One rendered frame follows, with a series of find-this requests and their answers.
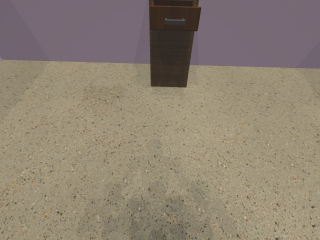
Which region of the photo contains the handle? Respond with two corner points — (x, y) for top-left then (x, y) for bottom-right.
(165, 18), (186, 25)

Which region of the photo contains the drawer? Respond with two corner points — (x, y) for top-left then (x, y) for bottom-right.
(149, 0), (201, 31)

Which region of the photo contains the cabinet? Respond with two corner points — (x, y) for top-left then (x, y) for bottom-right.
(149, 0), (199, 88)

